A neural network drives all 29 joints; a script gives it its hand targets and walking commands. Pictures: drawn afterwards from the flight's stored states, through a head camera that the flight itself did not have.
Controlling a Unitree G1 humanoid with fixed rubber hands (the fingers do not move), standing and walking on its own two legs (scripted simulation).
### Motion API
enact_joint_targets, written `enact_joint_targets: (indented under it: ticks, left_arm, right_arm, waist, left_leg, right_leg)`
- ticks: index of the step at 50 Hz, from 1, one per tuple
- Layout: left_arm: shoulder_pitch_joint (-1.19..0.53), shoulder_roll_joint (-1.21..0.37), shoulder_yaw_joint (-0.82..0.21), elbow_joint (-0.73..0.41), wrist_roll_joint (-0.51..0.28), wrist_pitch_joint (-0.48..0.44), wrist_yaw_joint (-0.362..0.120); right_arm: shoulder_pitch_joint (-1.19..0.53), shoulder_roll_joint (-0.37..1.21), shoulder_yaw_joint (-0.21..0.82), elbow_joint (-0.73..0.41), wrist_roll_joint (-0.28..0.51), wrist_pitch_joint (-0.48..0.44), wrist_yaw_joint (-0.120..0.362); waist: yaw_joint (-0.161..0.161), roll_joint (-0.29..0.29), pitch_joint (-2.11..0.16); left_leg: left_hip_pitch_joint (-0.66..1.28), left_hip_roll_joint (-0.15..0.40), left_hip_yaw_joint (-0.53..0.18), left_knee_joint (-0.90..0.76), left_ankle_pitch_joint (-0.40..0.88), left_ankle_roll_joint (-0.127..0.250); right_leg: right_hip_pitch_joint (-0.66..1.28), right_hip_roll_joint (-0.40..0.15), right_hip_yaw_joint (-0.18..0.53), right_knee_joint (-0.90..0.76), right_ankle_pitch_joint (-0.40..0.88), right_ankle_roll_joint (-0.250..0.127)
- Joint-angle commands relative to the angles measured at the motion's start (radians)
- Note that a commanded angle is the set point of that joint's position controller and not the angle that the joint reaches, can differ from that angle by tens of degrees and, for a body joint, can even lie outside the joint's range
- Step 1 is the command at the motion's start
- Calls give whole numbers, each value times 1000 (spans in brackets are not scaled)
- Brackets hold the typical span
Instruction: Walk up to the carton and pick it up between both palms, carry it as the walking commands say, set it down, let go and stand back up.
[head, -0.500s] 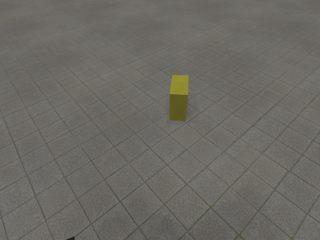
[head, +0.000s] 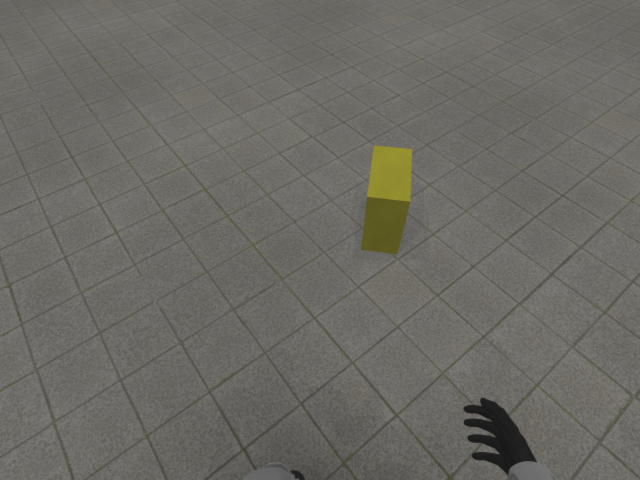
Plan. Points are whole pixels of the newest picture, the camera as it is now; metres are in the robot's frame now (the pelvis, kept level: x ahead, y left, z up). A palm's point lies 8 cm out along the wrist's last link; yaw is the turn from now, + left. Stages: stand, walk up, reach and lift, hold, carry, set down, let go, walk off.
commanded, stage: walk up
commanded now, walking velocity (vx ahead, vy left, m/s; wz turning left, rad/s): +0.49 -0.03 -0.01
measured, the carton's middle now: (385, 200) +1.14 -0.13 -0.60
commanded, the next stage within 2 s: none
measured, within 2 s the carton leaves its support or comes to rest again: neither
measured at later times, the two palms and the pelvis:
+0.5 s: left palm (260, 291) +0.42 +0.16 -0.10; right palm out of the picture +0.12 -0.26 -0.11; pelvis +0.25 -0.05 +0.02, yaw +0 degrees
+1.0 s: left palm (235, 325) +0.36 +0.19 -0.12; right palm (480, 209) +0.64 -0.24 -0.10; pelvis +0.49 -0.02 +0.01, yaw -1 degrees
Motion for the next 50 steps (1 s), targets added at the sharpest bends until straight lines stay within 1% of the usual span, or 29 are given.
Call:
enact_joint_targets:
  ticks: [1, 2, 3, 4, 6, 7, 10, 14, 17, 20, 22, 23, 24, 25, 26, 27, 28, 30, 31, 32, 36, 41, 43, 45, 46, 47, 48, 49, 50]
  left_arm:
    - [40, 83, 30, -70, 1, -21, -9]
    - [-30, 83, 25, -67, 1, -19, -13]
    - [-62, 76, 28, -52, 8, -12, -16]
    - [-84, 63, 29, -48, 22, 2, -23]
    - [-77, 40, 24, -35, 24, 31, -38]
    - [-84, 37, 21, -32, 23, 43, -44]
    - [-196, 35, 13, -63, 23, 68, -65]
    - [-365, 45, 8, -111, 21, 70, -83]
    - [-491, 48, 1, -143, 7, 58, -90]
    - [-575, 29, -6, -167, -10, 39, -79]
    - [-561, 47, -3, -159, 5, 29, -67]
    - [-505, 61, 3, -141, 13, 20, -58]
    - [-392, 87, 17, -99, 19, 7, -46]
    - [-212, 148, 37, -42, 24, -9, -32]
    - [-36, 252, 57, -19, 27, -21, -23]
    - [7, 341, 78, 3, 17, -6, -20]
    - [-64, 298, 73, -5, 6, 0, -20]
    - [-243, 157, 38, -42, 2, -15, -27]
    - [-279, 108, 26, -48, -4, -22, -26]
    - [-271, 81, 17, -42, -1, -29, -25]
    - [-143, 100, 13, -8, 5, -44, -15]
    - [-73, 109, 8, 3, 1, -39, 1]
    - [-64, 120, 12, 11, 3, -37, 0]
    - [-57, 104, 13, 32, -2, -24, -4]
    - [-36, 110, 15, 45, 1, -15, -1]
    - [-29, 122, 18, 53, 5, -10, 2]
    - [-33, 130, 24, 60, 2, -5, 5]
    - [-19, 114, 23, 64, -3, -3, 6]
    - [-1, 76, 20, 45, -6, 0, 9]
  right_arm:
    - [446, -281, -76, 101, 26, -5, -25]
    - [346, -196, -52, 89, 22, -12, -26]
    - [305, -150, -40, 91, 22, -17, -26]
    - [297, -128, -34, 112, 25, -20, -35]
    - [317, -93, -12, 144, 13, -25, -35]
    - [339, -87, -5, 153, 12, -28, -35]
    - [410, -94, -2, 174, 12, -31, -39]
    - [487, -102, -3, 188, 13, -31, -49]
    - [512, -101, -4, 194, 19, -30, -53]
    - [519, -104, -8, 212, 25, -28, -44]
    - [531, -129, -21, 222, 24, -18, -43]
    - [522, -140, -24, 230, 21, -13, -44]
    - [518, -136, -21, 238, 20, -10, -44]
    - [513, -116, -15, 233, 21, -6, -43]
    - [509, -43, 0, 188, 16, -7, -43]
    - [544, -1, -3, 179, 19, -4, -45]
    - [491, -51, -13, 184, 6, 5, -40]
    - [409, -18, -12, 181, 19, 3, -29]
    - [406, -19, -14, 187, 18, 13, -24]
    - [416, -10, -13, 197, 13, 29, -17]
    - [303, -28, -15, 160, 7, 68, 0]
    - [92, -17, -7, 99, 4, 62, 21]
    - [40, -16, -4, 84, 14, 53, 22]
    - [10, -21, 0, 62, 22, 40, 13]
    - [35, -38, -6, 75, 18, 32, 4]
    - [76, -50, -13, 94, 14, 23, -6]
    - [158, -57, -20, 122, 10, 12, -16]
    - [280, -90, -34, 158, 2, -4, -27]
    - [425, -190, -60, 167, -9, -17, -37]
  waist:
    - [-157, 213, -313]
    - [-138, 130, -186]
    - [-116, 39, -113]
    - [-91, 30, -86]
    - [-60, 121, -75]
    - [-58, 148, -72]
    - [-71, 166, -25]
    - [-104, 167, 39]
    - [-138, 176, 82]
    - [-150, 265, 90]
    - [-148, 199, 113]
    - [-120, 151, 99]
    - [-71, 77, 37]
    - [-7, 23, -88]
    - [41, -153, -251]
    - [50, -249, -328]
    - [18, -108, -203]
    - [-48, -85, -44]
    - [-74, -119, -17]
    - [-91, -145, -10]
    - [-97, -134, 26]
    - [-59, -141, 89]
    - [-46, -162, 94]
    - [-49, -240, 68]
    - [-51, -214, 60]
    - [-65, -157, 51]
    - [-101, -87, 23]
    - [-148, -7, -42]
    - [-202, 165, -150]
  left_leg:
    - [723, 453, -797, -351, -158, 144]
    - [587, 414, -661, -333, -87, 124]
    - [464, 380, -545, -337, 54, 99]
    - [378, 349, -456, -335, 172, 70]
    - [296, 283, -324, -334, 229, 49]
    - [295, 264, -284, -339, 241, 49]
    - [301, 254, -206, -373, 243, 33]
    - [353, 258, -148, -421, 222, 23]
    - [366, 249, -123, -463, 72, 24]
    - [334, 214, -87, -488, -75, 41]
    - [372, 246, -114, -433, -4, 53]
    - [393, 252, -111, -341, 106, 45]
    - [399, 218, -71, -162, 242, 26]
    - [282, 170, -39, 77, 198, -4]
    - [76, 91, -27, 417, -223, -42]
    - [-138, -5, -98, 607, -441, -52]
    - [-188, 53, -174, 709, -366, -41]
    - [-134, 124, -168, 647, -172, -35]
    - [-77, 137, -154, 593, -141, -40]
    - [-35, 130, -142, 574, -123, -43]
    - [-98, 120, -114, 459, -22, -80]
    - [-113, 98, -72, 166, 70, -119]
    - [-41, 71, -43, 52, 73, -108]
    - [82, 42, -16, 4, 17, -80]
    - [135, 35, -14, -10, -8, -73]
    - [182, 29, -14, -44, -8, -67]
    - [279, 15, -4, -117, 16, -59]
    - [446, 26, -6, -138, 40, -49]
    - [641, 270, -247, -137, 190, -7]
  right_leg:
    - [-601, 57, 92, 652, 53, -44]
    - [-623, 20, 79, 665, 141, -49]
    - [-579, -17, 82, 621, 224, -44]
    - [-534, -36, 85, 580, 263, -33]
    - [-491, -27, 57, 542, 312, -25]
    - [-506, -18, 41, 526, 334, -21]
    - [-596, -13, 20, 454, 397, -9]
    - [-667, -12, -7, 270, 483, 4]
    - [-600, -19, -56, 39, 534, 12]
    - [-400, 23, -121, -91, 449, 10]
    - [-359, 43, -139, -144, 346, -1]
    - [-300, 62, -146, -193, 300, -11]
    - [-169, 84, -151, -259, 294, -29]
    - [76, 35, -91, -240, 268, -64]
    - [289, -257, 250, -263, 242, -115]
    - [332, -423, 662, -482, 98, -199]
    - [212, -418, 659, -498, 144, -190]
    - [-39, -278, 331, -473, 310, -154]
    - [-123, -225, 231, -499, 332, -127]
    - [-161, -196, 167, -513, 354, -108]
    - [-133, -187, 87, -536, 464, -106]
    - [-89, -173, 31, -567, 468, -122]
    - [-88, -158, -12, -559, 482, -121]
    - [-101, -101, -70, -521, 453, -120]
    - [-96, -109, -57, -484, 490, -117]
    - [-87, -126, -41, -428, 552, -110]
    - [-89, -108, -55, -315, 620, -96]
    - [-153, -59, -88, -144, 598, -76]
    - [-323, -8, -131, 145, 287, -39]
